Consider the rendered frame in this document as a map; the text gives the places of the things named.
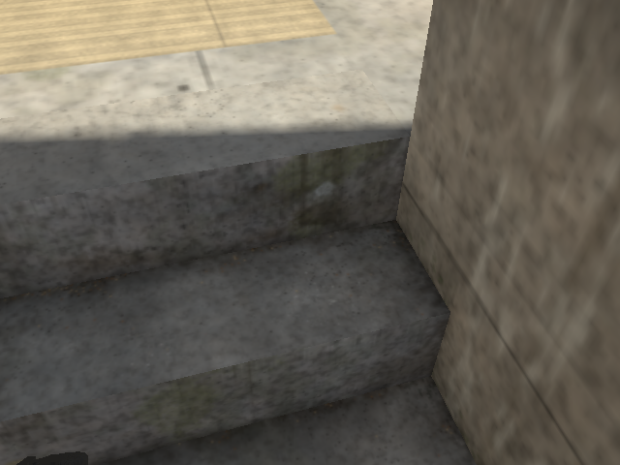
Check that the stairs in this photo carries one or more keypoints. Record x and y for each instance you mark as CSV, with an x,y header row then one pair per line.
x,y
270,313

